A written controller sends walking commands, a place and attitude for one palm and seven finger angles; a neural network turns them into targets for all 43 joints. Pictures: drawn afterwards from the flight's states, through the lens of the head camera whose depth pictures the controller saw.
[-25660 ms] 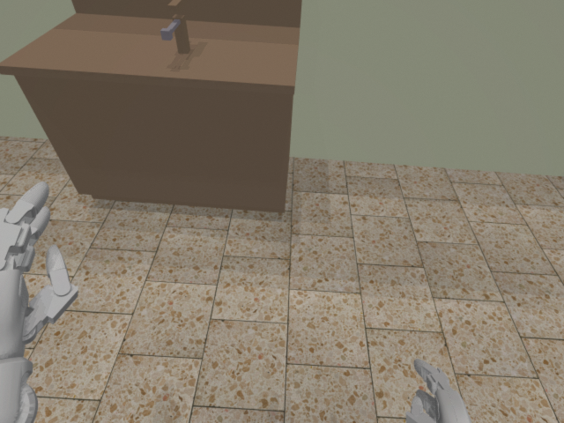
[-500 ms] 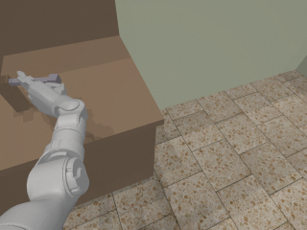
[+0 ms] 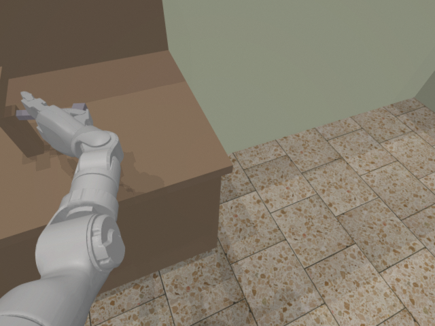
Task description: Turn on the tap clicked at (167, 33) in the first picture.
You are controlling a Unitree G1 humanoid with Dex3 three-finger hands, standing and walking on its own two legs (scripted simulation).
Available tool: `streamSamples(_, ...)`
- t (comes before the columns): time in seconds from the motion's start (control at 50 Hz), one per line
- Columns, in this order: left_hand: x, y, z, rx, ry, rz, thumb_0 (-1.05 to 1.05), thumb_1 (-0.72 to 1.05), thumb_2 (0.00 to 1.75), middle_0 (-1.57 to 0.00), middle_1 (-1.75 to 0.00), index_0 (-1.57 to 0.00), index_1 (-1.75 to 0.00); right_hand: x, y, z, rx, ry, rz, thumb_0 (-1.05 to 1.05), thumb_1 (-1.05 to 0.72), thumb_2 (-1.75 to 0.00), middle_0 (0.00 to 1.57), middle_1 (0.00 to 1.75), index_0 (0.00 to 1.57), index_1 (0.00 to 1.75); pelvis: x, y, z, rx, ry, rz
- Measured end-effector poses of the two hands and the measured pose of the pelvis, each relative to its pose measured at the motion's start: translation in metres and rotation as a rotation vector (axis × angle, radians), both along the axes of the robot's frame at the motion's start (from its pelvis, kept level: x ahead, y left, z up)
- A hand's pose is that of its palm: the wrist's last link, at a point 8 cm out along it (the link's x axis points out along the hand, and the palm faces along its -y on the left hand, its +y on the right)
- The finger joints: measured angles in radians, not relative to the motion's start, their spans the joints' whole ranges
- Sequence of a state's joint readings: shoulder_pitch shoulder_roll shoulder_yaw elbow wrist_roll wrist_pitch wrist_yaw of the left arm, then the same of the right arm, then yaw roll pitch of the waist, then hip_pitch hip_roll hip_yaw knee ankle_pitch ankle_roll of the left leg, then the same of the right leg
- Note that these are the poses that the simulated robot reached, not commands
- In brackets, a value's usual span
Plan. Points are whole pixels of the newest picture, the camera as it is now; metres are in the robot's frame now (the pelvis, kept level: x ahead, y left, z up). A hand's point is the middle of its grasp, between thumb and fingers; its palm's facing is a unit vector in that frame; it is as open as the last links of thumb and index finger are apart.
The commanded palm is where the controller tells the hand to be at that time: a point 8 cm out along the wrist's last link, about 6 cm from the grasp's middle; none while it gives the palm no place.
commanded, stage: lift the hand up off the lever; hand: left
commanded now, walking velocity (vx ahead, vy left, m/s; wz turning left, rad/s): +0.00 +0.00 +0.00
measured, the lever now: (80, 112) +0.54 +0.27 +0.09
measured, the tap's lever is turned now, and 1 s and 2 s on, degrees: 73 73 73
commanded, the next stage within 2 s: draw the hand back beside the body in 1.32 s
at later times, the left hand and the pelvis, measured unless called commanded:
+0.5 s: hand (74, 113) +0.46 +0.23 +0.15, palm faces +0.82 -0.56 -0.08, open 7.8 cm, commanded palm +0.41 +0.24 +0.15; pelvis +0.00 +0.00 +0.01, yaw +0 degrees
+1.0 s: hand (70, 106) +0.47 +0.24 +0.17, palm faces +0.82 -0.56 -0.10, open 7.8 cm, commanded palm +0.41 +0.24 +0.17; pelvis +0.00 +0.00 +0.01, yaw +0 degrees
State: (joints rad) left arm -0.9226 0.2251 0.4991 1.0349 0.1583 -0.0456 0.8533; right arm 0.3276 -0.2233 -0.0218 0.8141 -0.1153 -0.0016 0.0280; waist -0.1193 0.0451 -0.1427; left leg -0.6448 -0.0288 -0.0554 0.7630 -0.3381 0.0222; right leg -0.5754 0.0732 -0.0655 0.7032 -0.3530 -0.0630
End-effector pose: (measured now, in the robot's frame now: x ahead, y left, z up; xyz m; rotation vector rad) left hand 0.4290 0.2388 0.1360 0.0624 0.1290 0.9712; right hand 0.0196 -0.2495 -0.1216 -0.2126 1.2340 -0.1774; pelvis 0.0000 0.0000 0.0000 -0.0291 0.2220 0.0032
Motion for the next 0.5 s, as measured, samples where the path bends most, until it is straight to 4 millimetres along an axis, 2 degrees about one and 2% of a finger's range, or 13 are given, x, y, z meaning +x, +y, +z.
streamSamples(0.22, -0.006, 0.005, 0.007, -0.017, -0.019, 0.005, 0.02, 0.90, 0.90, -0.15, -0.15, -0.15, -0.15, 0.005, 0.002, 0.004, 0.005, -0.019, -0.012, 0.00, -0.91, -0.90, 0.20, 0.30, 0.20, 0.30, 0.004, 0.003, 0.004, 0.001, -0.022, -0.011)
streamSamples(0.5, -0.021, 0.008, 0.022, -0.012, -0.025, 0.006, 0.02, 0.90, 0.90, -0.15, -0.15, -0.15, -0.15, 0.040, 0.004, 0.010, 0.000, -0.108, 0.031, 0.00, -0.91, -0.90, 0.20, 0.30, 0.20, 0.30, 0.003, 0.004, 0.008, 0.004, -0.059, 0.002)
